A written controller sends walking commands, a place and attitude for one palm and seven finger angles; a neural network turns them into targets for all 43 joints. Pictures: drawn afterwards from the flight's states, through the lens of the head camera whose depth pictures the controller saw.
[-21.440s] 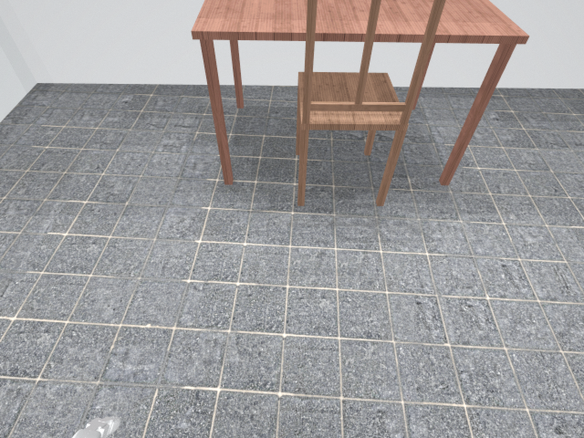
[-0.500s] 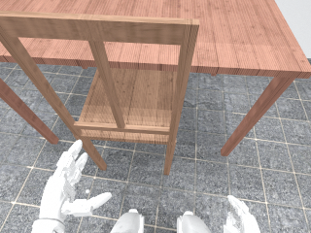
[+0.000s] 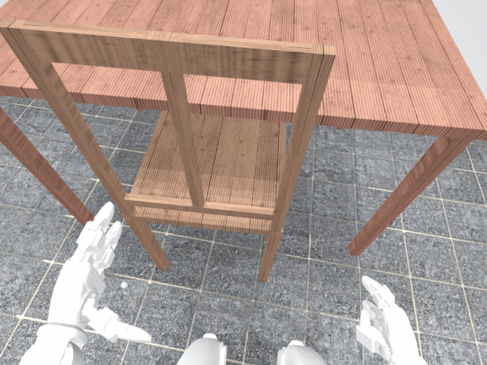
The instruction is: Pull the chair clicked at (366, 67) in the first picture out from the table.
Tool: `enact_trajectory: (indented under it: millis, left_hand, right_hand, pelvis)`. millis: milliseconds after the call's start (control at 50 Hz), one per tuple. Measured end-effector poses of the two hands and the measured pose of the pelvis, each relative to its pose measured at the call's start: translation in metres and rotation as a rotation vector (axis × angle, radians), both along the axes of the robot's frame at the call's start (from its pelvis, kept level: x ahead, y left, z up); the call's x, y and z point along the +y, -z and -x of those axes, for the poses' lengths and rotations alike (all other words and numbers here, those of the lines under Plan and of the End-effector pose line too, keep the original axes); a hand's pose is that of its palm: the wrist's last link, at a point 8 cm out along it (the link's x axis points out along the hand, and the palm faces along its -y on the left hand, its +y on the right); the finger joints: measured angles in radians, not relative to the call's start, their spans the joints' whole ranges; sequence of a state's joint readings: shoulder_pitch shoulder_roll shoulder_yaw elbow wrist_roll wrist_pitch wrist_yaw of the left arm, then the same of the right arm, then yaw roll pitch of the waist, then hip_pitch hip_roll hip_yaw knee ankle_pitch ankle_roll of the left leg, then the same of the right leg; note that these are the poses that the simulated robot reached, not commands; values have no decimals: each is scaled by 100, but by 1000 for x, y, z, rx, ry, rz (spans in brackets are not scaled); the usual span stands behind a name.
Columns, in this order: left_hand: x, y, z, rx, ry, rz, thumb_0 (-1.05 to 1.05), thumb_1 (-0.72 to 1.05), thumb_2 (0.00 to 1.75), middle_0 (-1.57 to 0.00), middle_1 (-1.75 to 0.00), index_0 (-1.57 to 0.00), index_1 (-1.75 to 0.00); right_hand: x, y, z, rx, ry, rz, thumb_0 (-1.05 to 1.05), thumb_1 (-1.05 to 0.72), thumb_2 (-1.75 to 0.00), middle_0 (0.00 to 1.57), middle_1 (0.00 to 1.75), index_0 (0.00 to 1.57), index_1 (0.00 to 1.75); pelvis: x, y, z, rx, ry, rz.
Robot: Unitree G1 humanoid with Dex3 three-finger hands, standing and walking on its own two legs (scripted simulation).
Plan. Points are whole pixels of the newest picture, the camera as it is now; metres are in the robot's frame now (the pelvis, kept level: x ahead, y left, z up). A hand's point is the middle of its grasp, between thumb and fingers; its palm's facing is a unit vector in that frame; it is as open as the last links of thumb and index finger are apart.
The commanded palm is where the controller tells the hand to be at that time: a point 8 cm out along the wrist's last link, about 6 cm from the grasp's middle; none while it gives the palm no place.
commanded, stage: raise the hand toward the chair's back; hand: left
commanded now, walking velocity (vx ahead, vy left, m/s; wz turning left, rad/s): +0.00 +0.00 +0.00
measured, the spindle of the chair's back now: (188, 154) +0.46 +0.13 +0.04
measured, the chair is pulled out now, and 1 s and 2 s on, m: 0.00 0.00 0.00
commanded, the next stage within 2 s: aim the fingers beside a spindle in 0.72 s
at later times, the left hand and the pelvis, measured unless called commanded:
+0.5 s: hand (112, 265) +0.25 +0.21 +0.05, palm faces -0.03 -1.00 -0.05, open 16.9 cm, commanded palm +0.23 +0.26 +0.05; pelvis +0.01 +0.01 +0.01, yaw -1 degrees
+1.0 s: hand (123, 270) +0.25 +0.20 +0.03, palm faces -0.07 -1.00 -0.02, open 16.9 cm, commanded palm +0.24 +0.25 +0.04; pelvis -0.01 +0.01 +0.00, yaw +0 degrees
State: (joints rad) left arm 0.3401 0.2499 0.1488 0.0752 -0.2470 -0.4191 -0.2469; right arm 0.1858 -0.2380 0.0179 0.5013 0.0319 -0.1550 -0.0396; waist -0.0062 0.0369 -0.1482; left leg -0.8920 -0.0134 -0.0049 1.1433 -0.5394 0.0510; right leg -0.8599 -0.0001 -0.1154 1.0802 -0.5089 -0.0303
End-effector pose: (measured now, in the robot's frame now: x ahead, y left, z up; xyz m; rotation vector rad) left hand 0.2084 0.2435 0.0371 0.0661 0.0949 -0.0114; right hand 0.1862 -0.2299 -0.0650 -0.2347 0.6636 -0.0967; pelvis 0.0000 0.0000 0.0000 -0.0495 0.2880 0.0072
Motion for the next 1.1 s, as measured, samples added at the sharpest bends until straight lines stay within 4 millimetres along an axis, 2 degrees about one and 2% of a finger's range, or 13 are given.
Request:
enact_trajectory:
  millis: [40,80,220,280,360,440,540,620,700,820,880,1000,1100]
  left_hand:
    - [-2,10,-1,59,37,18,-1,-47,31,-6,-8,-6,-8]
    - [-2,10,-2,73,51,27,-1,-48,30,-6,-8,-6,-8]
    - [20,-27,-16,-102,-19,-14,-2,-49,30,-6,-8,-7,-8]
    - [25,-19,-24,-59,-9,-9,-2,-49,30,-6,-8,-6,-8]
    - [20,1,-25,65,45,32,-2,-50,30,-6,-8,-6,-8]
    - [13,-7,-21,33,54,35,-2,-50,30,-6,-8,-6,-8]
    - [22,-24,-21,-102,-5,4,-2,-50,30,-6,-8,-7,-8]
    - [26,-9,-21,-42,1,8,-2,-50,30,-6,-8,-6,-8]
    - [21,0,-14,38,42,24,-2,-50,30,-6,-8,-6,-8]
    - [22,-23,-10,-79,11,5,-2,-50,30,-6,-8,-7,-8]
    - [26,-21,-13,-94,-8,1,-2,-50,30,-6,-8,-7,-8]
    - [10,8,-25,17,52,49,-2,-50,30,-6,-8,-6,-8]
    - [-4,0,-39,-45,75,46,-2,-50,30,-6,-8,-6,-8]
  right_hand:
    - [2,1,1,10,0,0,1,-90,-90,20,30,20,30]
    - [1,0,5,19,9,6,1,-90,-90,20,30,20,30]
    - [-5,0,21,67,32,25,1,-90,-90,20,30,20,30]
    - [-10,3,28,88,43,29,1,-90,-90,20,30,20,30]
    - [-16,0,35,92,74,38,1,-90,-90,20,30,20,30]
    - [-19,-8,39,80,88,55,1,-90,-90,20,30,20,30]
    - [-17,-7,39,82,68,58,1,-90,-90,20,30,20,30]
    - [-13,-1,36,85,54,42,1,-90,-90,20,30,20,30]
    - [-8,-3,33,68,53,30,1,-90,-90,20,30,20,30]
    - [-1,-6,30,44,33,25,1,-90,-90,20,30,20,30]
    - [0,-3,29,48,18,23,1,-90,-90,20,30,20,30]
    - [-4,4,31,63,18,36,1,-90,-90,20,30,20,30]
    - [-9,4,37,82,38,48,1,-90,-90,20,30,20,30]
  pelvis:
    - [0,-1,0,-2,2,1]
    - [1,-2,-1,-5,4,2]
    - [2,-8,-5,-10,0,5]
    - [4,-7,-4,-7,0,6]
    - [6,-10,-4,-7,9,4]
    - [7,-13,-6,-11,16,2]
    - [8,-11,-4,-11,10,3]
    - [9,-8,0,-9,8,5]
    - [10,-9,1,-13,11,6]
    - [9,-11,2,-19,7,6]
    - [9,-8,4,-16,1,7]
    - [9,-4,7,-3,-1,7]
    - [7,-3,5,5,10,3]
